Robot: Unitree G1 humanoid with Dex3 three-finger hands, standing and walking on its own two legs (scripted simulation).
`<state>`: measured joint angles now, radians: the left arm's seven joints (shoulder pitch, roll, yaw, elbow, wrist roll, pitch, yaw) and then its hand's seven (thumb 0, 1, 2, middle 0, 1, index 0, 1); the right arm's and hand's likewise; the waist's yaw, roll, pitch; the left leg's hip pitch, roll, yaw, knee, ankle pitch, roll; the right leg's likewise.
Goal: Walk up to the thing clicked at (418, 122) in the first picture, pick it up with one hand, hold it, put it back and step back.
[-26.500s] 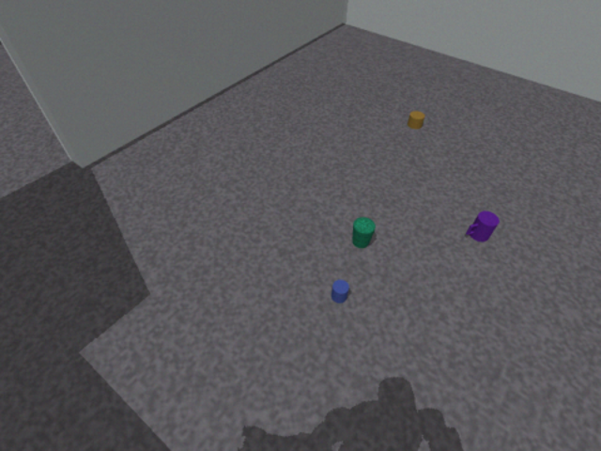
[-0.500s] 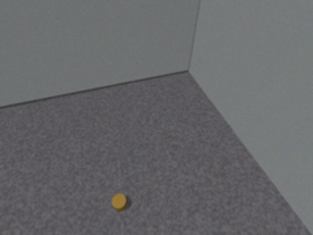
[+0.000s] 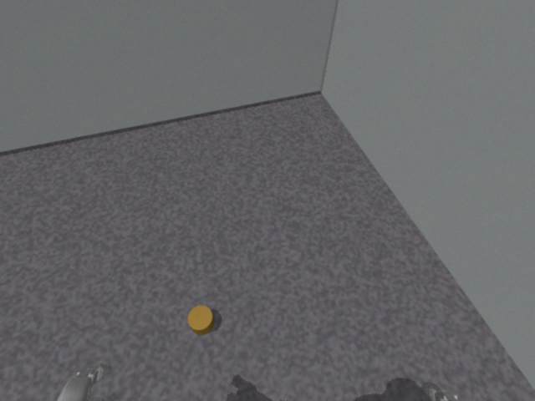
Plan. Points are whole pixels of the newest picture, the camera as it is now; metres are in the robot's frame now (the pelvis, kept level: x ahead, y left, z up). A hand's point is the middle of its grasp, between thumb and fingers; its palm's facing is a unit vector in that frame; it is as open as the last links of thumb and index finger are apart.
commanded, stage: rise first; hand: left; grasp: from above
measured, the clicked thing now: (201, 320) +0.44 +0.23 -0.74
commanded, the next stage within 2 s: none
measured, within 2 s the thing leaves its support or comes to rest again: neither
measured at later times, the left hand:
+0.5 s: hand out of the picture +0.14 +0.26 -0.21, palm faces -0.12 -0.89 -0.43, open 13.9 cm
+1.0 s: hand (130, 395) +0.17 +0.28 -0.32, palm faces -0.37 -0.69 -0.62, open 14.0 cm
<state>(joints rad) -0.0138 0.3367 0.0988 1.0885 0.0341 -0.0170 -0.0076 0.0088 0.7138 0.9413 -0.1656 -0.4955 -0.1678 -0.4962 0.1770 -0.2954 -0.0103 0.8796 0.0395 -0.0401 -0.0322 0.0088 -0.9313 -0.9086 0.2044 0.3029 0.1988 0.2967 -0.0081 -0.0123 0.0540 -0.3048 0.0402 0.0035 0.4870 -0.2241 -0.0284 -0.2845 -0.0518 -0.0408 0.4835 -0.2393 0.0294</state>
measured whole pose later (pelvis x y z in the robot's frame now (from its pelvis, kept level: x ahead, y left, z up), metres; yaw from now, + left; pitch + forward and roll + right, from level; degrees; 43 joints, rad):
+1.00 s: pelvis -0.03 +0.01 -0.18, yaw -1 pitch +27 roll -2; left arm 0.04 0.40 0.14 0.61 0.49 0.04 0.03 0.00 -0.51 0.98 -0.05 -1.10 -0.06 -1.10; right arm 0.12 -0.27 -0.05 0.59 -0.01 -0.24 0.01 0.01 -0.86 -0.89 0.21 0.30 0.20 0.30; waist -0.03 0.00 -0.17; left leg -1.39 0.05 -0.04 1.54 -0.63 -0.03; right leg -1.36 -0.05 -0.01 1.52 -0.63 0.04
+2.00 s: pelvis -0.09 +0.02 -0.42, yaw -6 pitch +32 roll -7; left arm -0.81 0.72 0.12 1.30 1.26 -0.26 0.33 0.00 -0.54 1.04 -0.07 -0.99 -0.08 -1.00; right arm 0.13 -0.26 -0.01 0.77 -0.12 -0.04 0.12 0.01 -0.91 -0.90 0.21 0.30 0.20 0.30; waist -0.17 -0.02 -0.08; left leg -2.25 0.02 -0.15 2.33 -0.65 -0.02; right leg -2.16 -0.02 -0.02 2.25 -0.66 0.06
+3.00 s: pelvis -0.08 +0.02 -0.45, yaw -8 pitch +33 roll -8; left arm -0.99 0.77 0.06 1.48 1.30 -0.23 0.44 0.00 -0.54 1.01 -0.08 -1.04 -0.09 -1.04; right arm 0.13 -0.26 0.05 0.77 -0.18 -0.07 0.15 0.00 -0.91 -0.90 0.21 0.30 0.20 0.30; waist -0.25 -0.04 -0.03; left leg -2.34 0.02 -0.17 2.43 -0.68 -0.03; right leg -2.25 0.00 -0.03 2.34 -0.68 0.07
